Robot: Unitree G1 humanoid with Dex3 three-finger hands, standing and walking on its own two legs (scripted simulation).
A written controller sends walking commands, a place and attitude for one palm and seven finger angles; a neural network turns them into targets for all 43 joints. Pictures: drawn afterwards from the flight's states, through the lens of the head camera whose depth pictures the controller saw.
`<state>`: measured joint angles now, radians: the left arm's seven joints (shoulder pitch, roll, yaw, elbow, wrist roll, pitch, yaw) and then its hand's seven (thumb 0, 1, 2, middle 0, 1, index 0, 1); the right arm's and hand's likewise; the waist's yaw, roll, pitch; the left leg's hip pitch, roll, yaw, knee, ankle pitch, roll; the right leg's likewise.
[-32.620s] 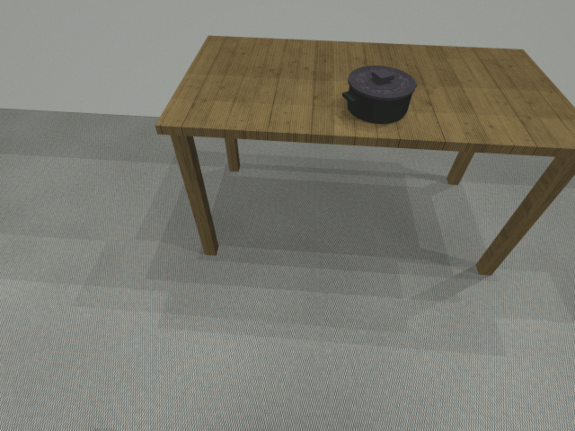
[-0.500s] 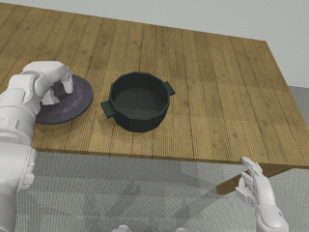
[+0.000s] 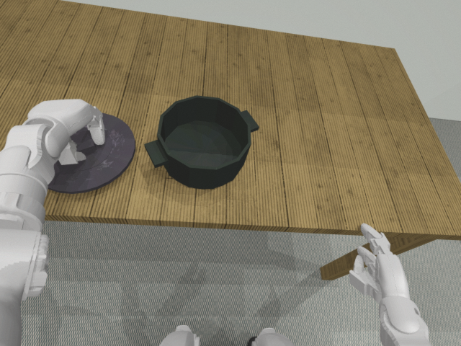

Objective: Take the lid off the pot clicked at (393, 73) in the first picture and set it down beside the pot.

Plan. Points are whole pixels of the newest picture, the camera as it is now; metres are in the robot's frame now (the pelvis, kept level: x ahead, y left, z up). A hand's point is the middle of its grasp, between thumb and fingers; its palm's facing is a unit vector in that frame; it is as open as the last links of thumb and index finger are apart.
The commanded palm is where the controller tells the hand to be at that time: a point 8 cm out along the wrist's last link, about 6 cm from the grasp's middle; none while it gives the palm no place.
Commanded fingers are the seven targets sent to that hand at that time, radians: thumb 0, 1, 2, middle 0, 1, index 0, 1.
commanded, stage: open the fingers wide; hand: left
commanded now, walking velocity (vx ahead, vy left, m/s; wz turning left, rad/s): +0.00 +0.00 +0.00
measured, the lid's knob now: (80, 143) +0.48 +0.29 -0.02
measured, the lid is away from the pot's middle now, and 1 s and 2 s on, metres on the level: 0.24 0.26 0.26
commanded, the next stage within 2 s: raise the empty hand in 1.04 s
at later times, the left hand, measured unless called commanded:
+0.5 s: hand (60, 156) +0.42 +0.29 +0.02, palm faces -0.39 -0.12 -0.91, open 7.6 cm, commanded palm +0.47 +0.27 +0.08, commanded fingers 0.00 0.09 0.86 -0.52 -0.83 -0.55 -0.84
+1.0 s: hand (61, 159) +0.42 +0.29 +0.02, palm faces -0.41 -0.13 -0.90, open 10.9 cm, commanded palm +0.47 +0.28 +0.08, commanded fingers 0.00 -0.09 0.82 -0.43 -0.71 -0.43 -0.71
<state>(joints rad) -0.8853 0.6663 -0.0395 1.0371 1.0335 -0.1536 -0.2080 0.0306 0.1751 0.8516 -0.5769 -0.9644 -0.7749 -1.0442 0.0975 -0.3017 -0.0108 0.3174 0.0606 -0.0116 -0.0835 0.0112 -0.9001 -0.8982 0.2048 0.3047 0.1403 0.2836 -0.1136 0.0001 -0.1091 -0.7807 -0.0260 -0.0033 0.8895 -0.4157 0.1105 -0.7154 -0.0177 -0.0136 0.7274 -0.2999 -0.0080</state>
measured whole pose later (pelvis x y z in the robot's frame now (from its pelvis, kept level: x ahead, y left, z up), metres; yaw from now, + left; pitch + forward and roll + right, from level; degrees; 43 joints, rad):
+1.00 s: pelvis -0.01 -0.01 +0.00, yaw +2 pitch +16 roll -6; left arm -0.87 0.65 -0.11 1.02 1.01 -0.14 -0.21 0.00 -0.07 0.83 -0.46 -0.71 -0.46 -0.71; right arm 0.09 -0.32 -0.02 0.34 0.07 0.02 -0.07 0.01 -0.90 -0.90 0.20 0.30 0.09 0.25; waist -0.08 -0.01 -0.11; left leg -0.77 -0.04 -0.02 0.90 -0.40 0.11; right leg -0.69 -0.02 -0.01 0.74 -0.32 -0.01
